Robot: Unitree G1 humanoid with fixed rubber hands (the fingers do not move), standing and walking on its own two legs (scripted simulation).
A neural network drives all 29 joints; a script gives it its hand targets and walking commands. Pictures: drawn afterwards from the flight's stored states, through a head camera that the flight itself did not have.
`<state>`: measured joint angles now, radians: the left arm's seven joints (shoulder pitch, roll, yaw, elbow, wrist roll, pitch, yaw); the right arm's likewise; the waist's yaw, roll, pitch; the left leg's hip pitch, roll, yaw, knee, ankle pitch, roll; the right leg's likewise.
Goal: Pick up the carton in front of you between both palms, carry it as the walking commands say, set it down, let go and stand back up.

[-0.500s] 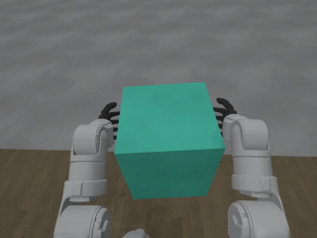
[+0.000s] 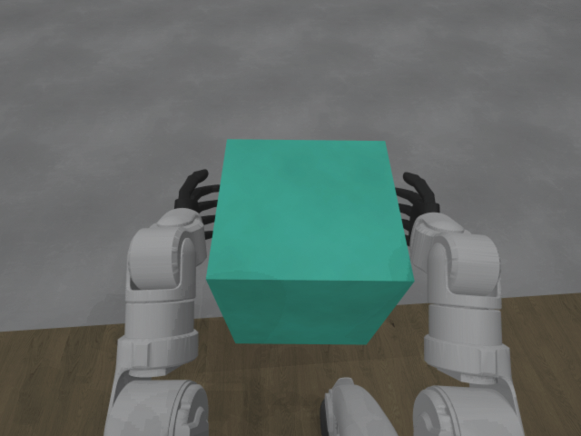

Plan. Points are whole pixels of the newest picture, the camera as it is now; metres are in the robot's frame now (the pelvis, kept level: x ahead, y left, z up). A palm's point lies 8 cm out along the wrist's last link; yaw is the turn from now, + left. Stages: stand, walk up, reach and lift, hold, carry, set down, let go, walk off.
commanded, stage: carry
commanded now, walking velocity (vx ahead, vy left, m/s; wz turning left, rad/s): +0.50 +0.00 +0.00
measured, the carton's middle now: (303, 251) +0.36 -0.03 +0.02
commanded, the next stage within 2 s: none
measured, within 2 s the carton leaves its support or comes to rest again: neither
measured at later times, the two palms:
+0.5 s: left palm (191, 95) +0.64 +0.14 +0.09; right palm (359, 86) +0.66 -0.16 +0.08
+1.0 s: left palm (205, 33) +0.96 +0.15 +0.03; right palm (331, 35) +0.93 -0.15 +0.03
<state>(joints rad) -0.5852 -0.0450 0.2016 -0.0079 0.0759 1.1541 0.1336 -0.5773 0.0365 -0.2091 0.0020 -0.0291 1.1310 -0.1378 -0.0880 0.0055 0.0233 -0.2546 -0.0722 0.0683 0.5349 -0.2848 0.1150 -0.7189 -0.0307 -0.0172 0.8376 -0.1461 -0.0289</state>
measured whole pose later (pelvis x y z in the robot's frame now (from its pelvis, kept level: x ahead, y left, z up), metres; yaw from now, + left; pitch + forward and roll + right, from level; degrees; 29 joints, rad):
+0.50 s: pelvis +0.29 -0.03 -0.02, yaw +0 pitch +5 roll +2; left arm -0.63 0.00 0.19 0.10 0.02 1.16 0.14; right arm -0.63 0.04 -0.22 0.04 -0.08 1.20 -0.13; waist 0.08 0.00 -0.01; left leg -0.73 0.06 0.00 0.92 -0.16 0.02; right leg -0.25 0.07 -0.09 0.46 -0.21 -0.13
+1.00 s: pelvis +0.59 +0.02 -0.05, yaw -1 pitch +5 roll -1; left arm -0.59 -0.03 0.19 0.10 0.07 1.16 0.12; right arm -0.57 0.03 -0.19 0.09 -0.05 1.14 -0.13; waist -0.06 0.01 0.01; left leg -0.29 -0.07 0.09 0.46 -0.24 0.14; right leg -0.71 -0.06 -0.01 1.03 -0.29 0.00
